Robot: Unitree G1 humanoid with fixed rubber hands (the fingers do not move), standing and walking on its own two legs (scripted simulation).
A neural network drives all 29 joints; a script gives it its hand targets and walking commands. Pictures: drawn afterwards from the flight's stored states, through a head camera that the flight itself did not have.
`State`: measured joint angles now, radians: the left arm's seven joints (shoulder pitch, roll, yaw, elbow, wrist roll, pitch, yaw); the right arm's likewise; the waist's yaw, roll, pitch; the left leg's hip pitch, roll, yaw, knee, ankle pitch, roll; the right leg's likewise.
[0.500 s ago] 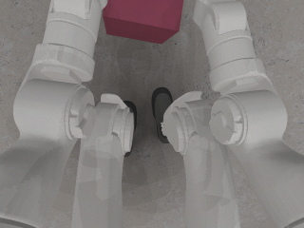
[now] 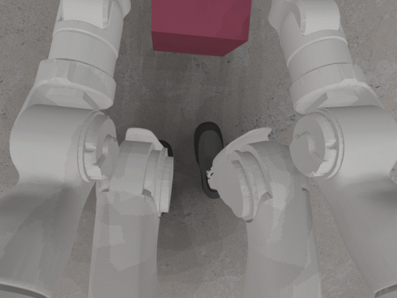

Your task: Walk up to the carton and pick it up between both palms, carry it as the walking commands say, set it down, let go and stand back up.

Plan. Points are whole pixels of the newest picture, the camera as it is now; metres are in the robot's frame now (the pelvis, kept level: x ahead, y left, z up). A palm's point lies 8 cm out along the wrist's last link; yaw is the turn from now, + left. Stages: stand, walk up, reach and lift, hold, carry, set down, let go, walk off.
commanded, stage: set down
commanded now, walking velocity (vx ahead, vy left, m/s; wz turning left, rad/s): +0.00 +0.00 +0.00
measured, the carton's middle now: out of the picture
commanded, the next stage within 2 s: none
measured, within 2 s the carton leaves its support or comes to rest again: rests again in 0.58 s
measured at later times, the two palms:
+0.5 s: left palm out of the picture +0.55 +0.12 -0.19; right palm out of the picture +0.54 -0.13 -0.18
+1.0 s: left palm out of the picture +0.54 +0.12 -0.20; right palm out of the picture +0.53 -0.13 -0.19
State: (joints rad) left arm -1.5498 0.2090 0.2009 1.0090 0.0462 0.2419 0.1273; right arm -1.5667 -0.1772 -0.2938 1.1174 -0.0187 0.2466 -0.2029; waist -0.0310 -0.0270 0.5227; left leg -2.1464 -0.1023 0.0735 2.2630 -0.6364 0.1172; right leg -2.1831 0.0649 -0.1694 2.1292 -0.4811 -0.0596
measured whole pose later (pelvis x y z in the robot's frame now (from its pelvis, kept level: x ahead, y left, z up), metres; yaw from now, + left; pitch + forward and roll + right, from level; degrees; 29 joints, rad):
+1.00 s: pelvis +0.00 +0.00 -0.01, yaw -1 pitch +29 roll -6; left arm -1.53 0.23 0.20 1.10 0.10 0.19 0.02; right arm -1.56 -0.20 -0.29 1.24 -0.02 0.19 -0.13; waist -0.02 -0.03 0.52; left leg -2.15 -0.09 0.07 2.32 -0.66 0.13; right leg -2.19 0.06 -0.19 2.17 -0.50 -0.06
